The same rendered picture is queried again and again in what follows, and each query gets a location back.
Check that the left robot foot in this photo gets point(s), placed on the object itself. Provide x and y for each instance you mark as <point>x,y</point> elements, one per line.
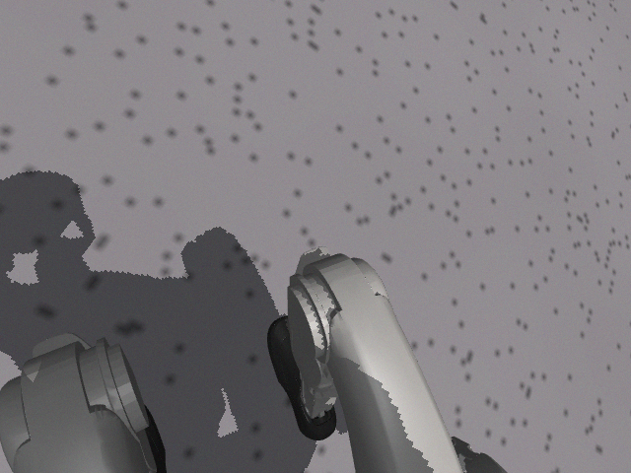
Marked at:
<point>156,444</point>

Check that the right robot hand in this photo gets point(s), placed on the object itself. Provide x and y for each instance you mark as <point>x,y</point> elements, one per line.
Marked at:
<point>474,462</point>

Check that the right robot foot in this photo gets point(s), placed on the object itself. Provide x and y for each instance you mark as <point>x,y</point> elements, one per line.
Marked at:
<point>288,375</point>

